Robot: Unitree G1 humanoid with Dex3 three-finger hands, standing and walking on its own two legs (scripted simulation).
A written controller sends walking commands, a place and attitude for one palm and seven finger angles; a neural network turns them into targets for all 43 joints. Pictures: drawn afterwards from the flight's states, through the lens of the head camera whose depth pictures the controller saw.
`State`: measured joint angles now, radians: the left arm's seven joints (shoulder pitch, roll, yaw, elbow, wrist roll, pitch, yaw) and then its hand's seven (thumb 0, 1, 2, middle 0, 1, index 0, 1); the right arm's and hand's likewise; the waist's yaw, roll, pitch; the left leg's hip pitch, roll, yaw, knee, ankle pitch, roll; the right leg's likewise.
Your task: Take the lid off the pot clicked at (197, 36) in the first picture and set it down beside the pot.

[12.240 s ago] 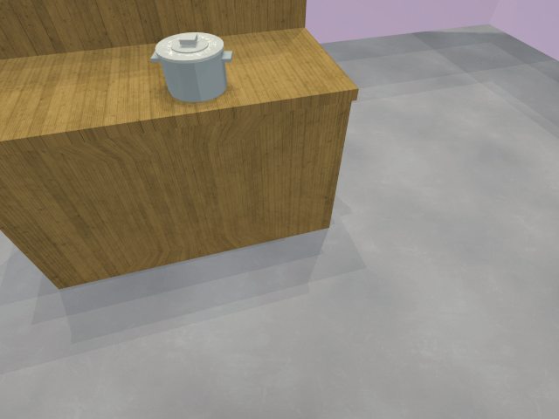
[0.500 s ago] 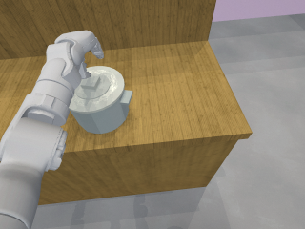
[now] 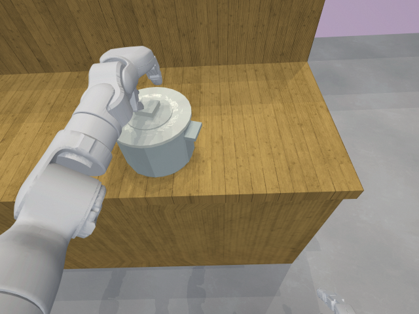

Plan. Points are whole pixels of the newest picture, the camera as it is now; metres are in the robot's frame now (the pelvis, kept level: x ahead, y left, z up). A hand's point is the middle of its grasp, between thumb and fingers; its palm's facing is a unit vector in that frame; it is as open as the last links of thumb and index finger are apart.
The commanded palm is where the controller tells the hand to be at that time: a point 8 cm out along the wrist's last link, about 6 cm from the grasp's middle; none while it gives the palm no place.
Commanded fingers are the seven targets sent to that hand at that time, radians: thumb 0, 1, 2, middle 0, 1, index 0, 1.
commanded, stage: move the open hand above the knob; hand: left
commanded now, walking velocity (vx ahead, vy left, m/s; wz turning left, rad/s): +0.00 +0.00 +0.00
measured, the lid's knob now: (147, 107) +0.53 +0.13 +0.10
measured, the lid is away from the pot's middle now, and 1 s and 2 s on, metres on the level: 0.00 0.00 0.00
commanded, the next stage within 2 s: lower the open fingers around the knob in 0.92 s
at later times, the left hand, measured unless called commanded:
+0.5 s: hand (137, 89) +0.49 +0.13 +0.17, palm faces -0.26 -0.05 -0.96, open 10.1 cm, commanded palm +0.48 +0.13 +0.23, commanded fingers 0.00 -0.33 1.49 -0.84 -0.08 -0.84 -0.08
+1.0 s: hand (138, 91) +0.49 +0.12 +0.17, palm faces -0.30 -0.05 -0.95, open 10.1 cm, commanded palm +0.49 +0.13 +0.23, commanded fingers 0.00 -0.33 1.49 -0.84 -0.08 -0.84 -0.08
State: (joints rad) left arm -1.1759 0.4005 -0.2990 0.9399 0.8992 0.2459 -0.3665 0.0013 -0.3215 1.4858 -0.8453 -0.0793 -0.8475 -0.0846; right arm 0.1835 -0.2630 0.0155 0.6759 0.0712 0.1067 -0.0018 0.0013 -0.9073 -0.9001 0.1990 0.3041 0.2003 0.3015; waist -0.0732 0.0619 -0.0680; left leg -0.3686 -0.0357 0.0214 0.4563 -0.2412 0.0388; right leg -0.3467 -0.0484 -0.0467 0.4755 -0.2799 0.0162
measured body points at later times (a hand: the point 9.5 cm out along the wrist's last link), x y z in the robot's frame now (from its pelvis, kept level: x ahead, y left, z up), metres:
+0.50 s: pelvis +0.00 +0.00 +0.00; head +0.05 -0.03 +0.45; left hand +0.50 +0.13 +0.22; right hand +0.05 -0.27 -0.14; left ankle -0.02 +0.10 -0.74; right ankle -0.03 -0.13 -0.74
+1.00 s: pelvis +0.00 +0.00 +0.00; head +0.05 -0.02 +0.45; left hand +0.50 +0.12 +0.22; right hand +0.08 -0.26 -0.13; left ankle -0.02 +0.10 -0.74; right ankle -0.03 -0.13 -0.74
